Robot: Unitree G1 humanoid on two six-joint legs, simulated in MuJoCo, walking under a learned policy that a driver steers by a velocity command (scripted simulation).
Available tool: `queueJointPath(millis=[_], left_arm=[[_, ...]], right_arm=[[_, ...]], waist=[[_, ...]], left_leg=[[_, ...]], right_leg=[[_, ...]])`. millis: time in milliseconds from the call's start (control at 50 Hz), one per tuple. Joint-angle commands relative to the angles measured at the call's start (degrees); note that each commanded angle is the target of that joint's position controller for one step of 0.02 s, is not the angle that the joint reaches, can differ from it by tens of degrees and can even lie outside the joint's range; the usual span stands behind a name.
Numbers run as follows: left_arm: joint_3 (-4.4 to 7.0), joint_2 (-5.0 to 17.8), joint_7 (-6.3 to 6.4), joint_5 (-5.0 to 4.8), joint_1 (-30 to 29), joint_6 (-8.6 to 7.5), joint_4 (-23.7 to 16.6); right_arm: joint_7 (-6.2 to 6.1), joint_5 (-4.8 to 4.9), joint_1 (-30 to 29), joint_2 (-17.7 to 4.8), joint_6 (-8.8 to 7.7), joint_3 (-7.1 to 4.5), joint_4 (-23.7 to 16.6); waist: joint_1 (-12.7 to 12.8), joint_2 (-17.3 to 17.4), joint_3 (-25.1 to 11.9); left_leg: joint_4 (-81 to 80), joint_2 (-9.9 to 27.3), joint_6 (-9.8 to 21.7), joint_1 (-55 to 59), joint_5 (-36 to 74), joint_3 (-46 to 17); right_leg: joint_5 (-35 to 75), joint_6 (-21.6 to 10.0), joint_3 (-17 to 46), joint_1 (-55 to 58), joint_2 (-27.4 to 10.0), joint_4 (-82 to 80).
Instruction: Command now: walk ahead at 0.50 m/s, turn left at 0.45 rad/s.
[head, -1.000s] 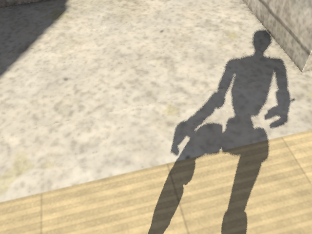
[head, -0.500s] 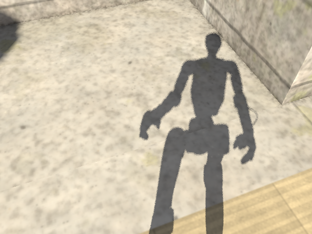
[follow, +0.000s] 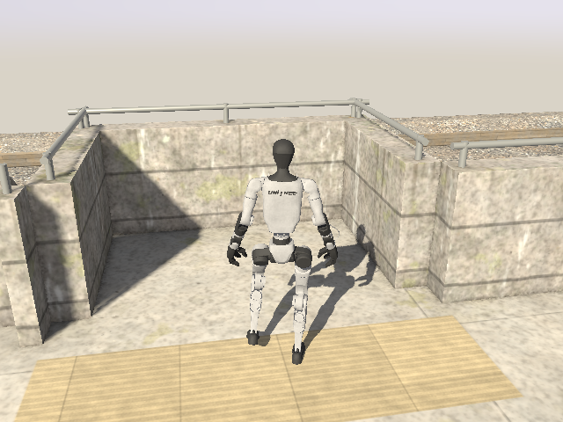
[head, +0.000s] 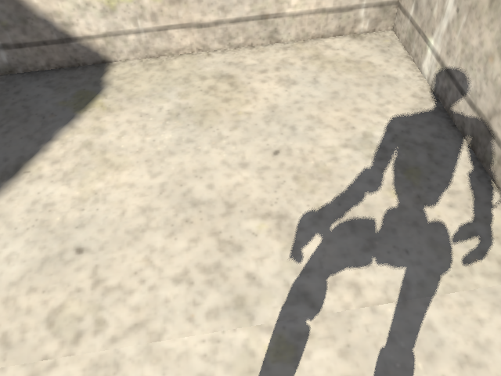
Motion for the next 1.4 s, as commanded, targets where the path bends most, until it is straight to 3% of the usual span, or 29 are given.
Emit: queueJointPath(millis=[20,200,240,280,300,320,340,360,400,480,580,720,760,780,800,820,840,860,900,980,1120,1220,1260,1300,1320,1340,1360,1380,1400], left_arm=[[1.65,7.36,0.75,0.27,-3.9,-1.25,-2.92],[3.03,11.43,1.82,-1.73,1.89,1.65,0.24],[3.49,13.04,2.11,-2.16,0.72,2.54,-0.12],[3.54,13.79,2.37,-2.59,-1.13,3.47,-0.67],[2.88,12.33,2.52,-1.73,-0.55,3.18,-1.36],[0.05,2.92,1.57,0.75,5.03,1.61,-4.42],[0.1,6.25,0.71,-1.55,0.19,-1.01,-5.3],[0.93,9.36,0.19,-3.87,-6.15,-2.44,-7.0],[1.02,9.03,0.88,-1.71,-7.01,-3.15,-6.32],[1.4,7.89,0.92,-0.17,-5.39,-0.58,-6.32],[-0.19,4.53,0.16,-0.37,-14.36,-0.34,-8.55],[0.26,7.55,-1.37,-1.14,-19.21,-1.59,-10.74],[1.0,8.97,-1.32,-1.08,-13.84,-1.94,-9.45],[2.01,10.89,-1.09,-0.7,-6.87,-2.1,-7.43],[2.7,13.74,-0.84,-0.01,2.77,-2.12,-6.1],[3.99,17.71,-1.19,-0.17,8.45,-1.42,-3.7],[2.53,12.27,-1.55,-1.97,8.64,-1.27,-3.37],[1.67,9.55,-1.34,-2.02,4.72,-1.03,-4.12],[0.79,7.69,-1.13,-0.67,-1.06,-0.43,-5.03],[0.38,7.47,-0.84,-0.91,-1.22,-0.88,-3.97],[1.05,10.68,0.21,-1.89,3.37,0.14,-1.31],[1.19,11.37,0.44,-2.25,7.64,1.58,1.31],[1.53,12.34,0.76,-2.28,7.09,2.21,1.65],[1.3,12.1,1.03,-2.21,5.41,2.69,1.29],[0.2,9.72,1.17,-1.04,5.0,2.54,-0.19],[-1.91,2.92,0.72,-0.83,12.15,1.33,-1.1],[-0.96,7.46,0.27,-1.78,9.78,0.17,-0.21],[0.05,10.75,-0.07,-3.37,4.6,-0.41,-1.93],[-0.03,10.36,0.05,-3.49,1.32,-0.46,-2.58]], right_arm=[[0.29,-0.4,0.9,-1.46,0.15,-0.54,-3.44],[3.52,-0.64,-12.96,-0.52,-0.33,0.44,-10.54],[3.82,-0.59,-10.59,-2.3,-0.07,-0.48,-11.18],[3.37,-0.2,1.87,-6.43,0.13,-2.99,-8.7],[2.22,-0.11,11.32,-11.1,0.62,-5.18,-6.3],[1.57,0.4,10.14,-17.69,0.4,-6.13,-6.25],[1.93,-0.44,11.95,-13.95,-0.54,-4.75,-8.42],[2.08,-1.0,10.1,-10.32,-1.39,-3.75,-8.04],[1.9,-0.66,2.41,-6.28,-2.0,-2.58,-9.26],[0.76,-1.18,-0.18,-6.13,-2.23,-2.19,-11.01],[-0.56,-0.9,3.68,-6.77,-1.96,-2.26,-9.59],[-0.58,-0.92,9.14,-7.1,-1.45,-2.19,-6.1],[-0.71,-0.96,7.78,-7.4,-0.99,-2.24,-6.19],[-0.65,-1.18,7.14,-6.22,-0.86,-1.73,-6.59],[-0.69,-1.97,6.89,-4.19,-0.8,-0.69,-7.93],[-0.45,-0.75,15.42,0.4,-1.73,0.54,-8.06],[-0.38,-0.22,13.42,-3.71,-2.29,0.14,-7.44],[-0.2,0.33,6.89,-6.69,-2.62,-0.68,-8.84],[-0.22,-1.06,0.62,-5.72,-3.07,-0.62,-10.48],[0.03,-1.26,2.67,-2.36,-2.26,-0.25,-10.11],[0.78,-1.28,-9.92,-0.06,-2.84,1.08,-13.22],[2.14,-0.67,-16.33,-1.02,-3.47,1.0,-15.73],[2.48,-0.78,-14.53,-2.41,-3.69,0.51,-15.57],[2.02,-1.25,-2.42,-6.06,-3.7,-1.47,-11.98],[1.4,-1.89,8.05,-9.76,-3.5,-2.68,-9.86],[1.43,-2.01,11.6,-14.53,-3.07,-3.65,-8.63],[1.49,-1.33,12.55,-9.18,-2.83,-2.28,-8.6],[1.32,-1.38,8.31,-7.02,-2.9,-1.4,-8.95],[1.22,-1.68,4.38,-5.82,-2.96,-0.96,-9.43]], waist=[[-1.94,-6.84,0.74],[2.13,-5.16,4.22],[-0.33,-7.14,1.22],[-7.83,-7.21,-5.79],[-11.81,-2.81,-10.97],[-4.35,13.08,-14.51],[-7.83,6.48,-23.01],[-9.06,2.91,-15.08],[-4.18,-2.67,-6.56],[-0.36,-1.89,-3.84],[-4.1,0.75,-1.5],[-5.79,2.52,0.83],[-2.44,3.65,-1.12],[0.88,2.58,-6.16],[4.76,-2.09,-14.71],[1.93,-19.62,-21.55],[3.75,-16.58,-19.24],[4.32,-11.23,-10.51],[1.93,-5.22,-2.71],[-1.13,-8.18,-2.45],[2.51,-6.63,0.16],[3.71,-7.15,2.01],[1.73,-7.96,0.81],[-4.92,-7.4,-6.75],[-9.01,-3.16,-15.02],[-5.94,11.77,-22.41],[-7.98,9.51,-23.12],[-7.65,5.88,-13.76],[-6.08,1.87,-8.76]], left_leg=[[-5.19,2.29,-0.76,-3.63,8.7,-2.67],[-24.78,-0.6,2.67,-4.28,10.12,5.55],[-24.95,-4.08,4.8,1.8,4.16,8.89],[-28.37,-9.08,8.11,19.29,3.84,11.08],[-30.71,-6.4,10.94,36.64,5.11,3.37],[-34.71,8.57,21.62,55.84,-0.82,-28.19],[-44.37,13.42,25.16,60.49,-9.13,-45.08],[-45.95,11.99,21.55,56.09,-5.28,-37.08],[-45.74,7.08,17.59,39.51,6.06,-23.65],[-49.15,3.64,17.03,25.94,18.32,-15.41],[-49.65,-0.93,12.64,21.61,15.06,-7.35],[-44.31,5.38,10.93,33.42,14.02,-13.23],[-38.77,4.73,9.45,35.31,26.12,-12.65],[-30.38,1.61,8.03,33.83,32.55,-10.22],[-14.92,-2.13,5.99,25.35,23.05,-7.21],[5.58,-11.49,1.22,3.23,-9.54,-2.56],[11.91,-9.93,1.35,-5.19,-19.55,-7.14],[13.24,-7.03,1.71,-8.59,-14.96,-6.52],[7.41,-2.53,1.61,-6.24,-7.5,-2.88],[-1.61,0.3,0.27,-0.88,-4.17,-0.99],[-24.97,-1.15,-1.38,1.24,15.71,2.43],[-31.64,-2.76,0.48,0.74,13.84,2.61],[-33.37,-3.79,2.08,4.35,9.88,3.21],[-35.53,-6.25,4.98,22.41,10.48,5.63],[-32.64,2.03,8.51,39.73,13.0,-3.03],[-36.87,15.35,17.71,59.52,2.52,-29.23],[-42.58,16.02,17.77,59.24,-5.42,-37.5],[-43.96,14.48,15.16,51.79,-5.63,-28.94],[-45.47,12.3,13.61,43.44,-1.41,-21.8]], right_leg=[[11.14,-7.84,6.66,0.07,-15.84,-11.33],[22.34,-5.4,-2.53,13.34,-18.5,-6.54],[40.88,-4.1,-4.1,15.35,-18.58,0.66],[50.16,-1.74,-6.16,11.62,-16.22,18.81],[36.12,1.04,-6.3,-0.76,-13.81,35.26],[-19.16,5.01,-2.34,-27.85,-1.94,55.96],[-25.29,4.28,12.06,-35.26,0.84,63.19],[-19.82,2.58,13.36,-40.27,-2.31,62.34],[-11.77,1.86,13.11,-34.71,-6.82,52.13],[-6.48,4.67,12.06,-26.19,-7.75,41.26],[14.03,6.25,9.89,-22.15,-4.81,19.59],[10.95,2.07,10.66,-23.59,-3.59,10.45],[7.38,-0.23,8.58,-16.95,-1.88,8.34],[9.14,-2.2,8.45,-6.62,-2.06,8.33],[9.98,-6.02,17.94,9.04,-10.53,10.28],[-2.64,-15.46,43.83,28.73,-22.31,5.46],[-15.87,-14.85,52.12,28.94,-22.97,-0.41],[-16.94,-12.24,44.15,21.84,-21.15,-1.46],[-5.15,-10.66,33.28,8.25,-16.9,-3.76],[7.61,-11.1,24.35,1.42,-13.9,-7.54],[13.52,-8.77,14.07,0.94,-10.9,-9.82],[15.33,-7.83,15.04,8.51,-14.68,-6.5],[22.13,-6.71,14.98,11.2,-15.67,-2.91],[36.19,-4.39,11.53,8.56,-12.17,10.93],[24.99,-2.38,9.34,-2.02,-9.26,26.67],[-10.32,1.5,7.74,-25.37,0.95,47.85],[-23.29,1.03,15.02,-32.54,-0.06,54.95],[-19.5,0.36,15.05,-36.45,-2.91,56.75],[-14.29,0.33,13.53,-35.04,-5.64,54.44]])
